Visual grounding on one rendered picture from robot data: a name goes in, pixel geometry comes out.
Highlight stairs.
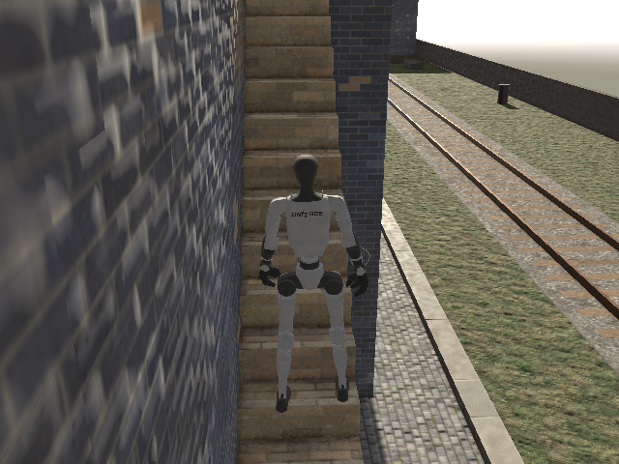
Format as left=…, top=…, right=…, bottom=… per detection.
left=237, top=0, right=365, bottom=464

